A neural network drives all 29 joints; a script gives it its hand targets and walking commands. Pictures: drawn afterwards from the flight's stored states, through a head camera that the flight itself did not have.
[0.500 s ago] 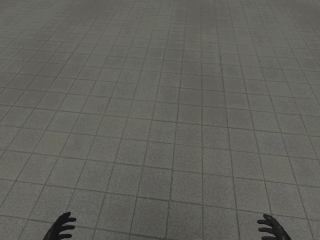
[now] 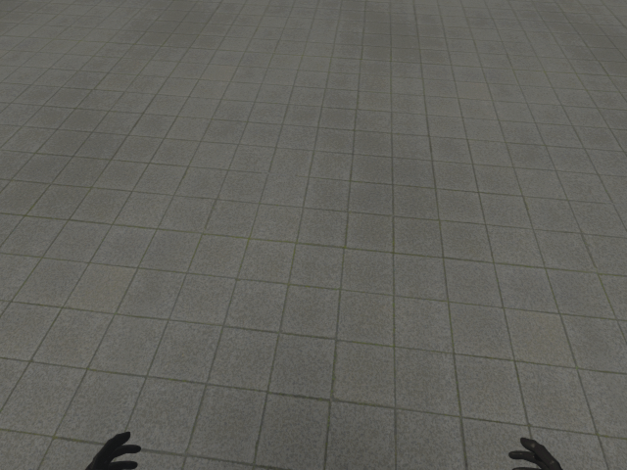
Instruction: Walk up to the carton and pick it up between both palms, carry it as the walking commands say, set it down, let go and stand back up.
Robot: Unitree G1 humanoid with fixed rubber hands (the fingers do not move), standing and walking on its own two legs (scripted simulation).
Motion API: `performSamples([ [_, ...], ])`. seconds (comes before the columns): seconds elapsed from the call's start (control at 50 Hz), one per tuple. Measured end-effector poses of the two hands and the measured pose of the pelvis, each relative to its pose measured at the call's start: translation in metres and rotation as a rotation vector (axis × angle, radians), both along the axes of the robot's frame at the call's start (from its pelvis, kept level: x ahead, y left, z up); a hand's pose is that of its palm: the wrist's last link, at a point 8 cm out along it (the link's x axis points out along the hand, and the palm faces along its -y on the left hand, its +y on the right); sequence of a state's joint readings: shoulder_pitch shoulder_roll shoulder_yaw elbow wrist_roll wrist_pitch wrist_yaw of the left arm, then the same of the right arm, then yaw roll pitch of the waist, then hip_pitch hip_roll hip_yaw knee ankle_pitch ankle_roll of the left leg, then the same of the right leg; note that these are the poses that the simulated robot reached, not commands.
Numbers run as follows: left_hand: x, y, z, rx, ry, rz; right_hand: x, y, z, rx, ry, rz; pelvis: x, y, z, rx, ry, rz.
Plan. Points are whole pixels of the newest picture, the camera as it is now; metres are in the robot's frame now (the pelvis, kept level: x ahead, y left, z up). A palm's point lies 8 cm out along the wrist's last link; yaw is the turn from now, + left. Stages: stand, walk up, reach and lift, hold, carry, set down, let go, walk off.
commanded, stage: stand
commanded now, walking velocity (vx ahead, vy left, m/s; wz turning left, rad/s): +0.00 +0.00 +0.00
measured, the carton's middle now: out of the picture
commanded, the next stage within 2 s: walk up in 0.64 s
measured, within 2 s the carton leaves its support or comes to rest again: neither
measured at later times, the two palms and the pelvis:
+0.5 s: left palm out of the picture +0.10 +0.31 -0.11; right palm out of the picture +0.10 -0.30 -0.11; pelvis +0.00 +0.01 +0.00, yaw +0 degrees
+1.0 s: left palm out of the picture +0.09 +0.33 -0.10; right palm out of the picture +0.13 -0.30 -0.10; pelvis -0.02 +0.01 -0.01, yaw +4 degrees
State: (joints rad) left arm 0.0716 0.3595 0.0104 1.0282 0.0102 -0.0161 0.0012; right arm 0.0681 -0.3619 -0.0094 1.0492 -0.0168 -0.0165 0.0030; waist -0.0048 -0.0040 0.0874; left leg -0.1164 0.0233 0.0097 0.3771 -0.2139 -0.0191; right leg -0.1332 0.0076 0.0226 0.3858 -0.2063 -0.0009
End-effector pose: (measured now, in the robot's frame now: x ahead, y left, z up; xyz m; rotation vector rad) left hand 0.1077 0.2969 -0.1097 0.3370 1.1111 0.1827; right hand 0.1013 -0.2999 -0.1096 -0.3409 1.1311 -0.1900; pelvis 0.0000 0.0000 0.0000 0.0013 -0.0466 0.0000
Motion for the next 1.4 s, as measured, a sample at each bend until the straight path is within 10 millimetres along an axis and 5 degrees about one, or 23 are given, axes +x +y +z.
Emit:
performSamples([
  [0.44,-0.012,0.006,-0.003,-0.005,0.033,0.012,-0.007,0.003,0.001,-0.005,0.016,-0.007,0.002,0.005,0.001,0.003,0.004,-0.007],
  [0.92,-0.001,0.016,0.002,0.026,-0.04,0.03,0.013,-0.002,0.001,-0.009,-0.012,0.06,-0.006,0.003,-0.007,-0.005,0.041,0.044],
  [1.04,-0.02,0.052,0.011,0.087,-0.09,0.07,0.026,0.009,0.008,-0.029,-0.048,0.148,-0.021,0.018,-0.013,-0.009,0.054,0.089],
  [1.18,-0.033,0.101,0.005,0.114,-0.13,0.119,0.008,0.032,0.003,-0.065,-0.005,0.206,-0.032,0.045,-0.027,-0.005,0.056,0.174],
  [1.28,-0.055,0.102,0.007,0.099,-0.097,0.146,0.004,0.052,0.009,-0.034,-0.016,0.224,-0.039,0.045,-0.017,0.005,0.054,0.213],
  [1.4,-0.09,0.089,0.018,0.104,-0.1,0.203,0.027,0.068,0.003,0.025,-0.054,0.306,-0.042,0.041,-0.015,0.009,0.056,0.282],
])
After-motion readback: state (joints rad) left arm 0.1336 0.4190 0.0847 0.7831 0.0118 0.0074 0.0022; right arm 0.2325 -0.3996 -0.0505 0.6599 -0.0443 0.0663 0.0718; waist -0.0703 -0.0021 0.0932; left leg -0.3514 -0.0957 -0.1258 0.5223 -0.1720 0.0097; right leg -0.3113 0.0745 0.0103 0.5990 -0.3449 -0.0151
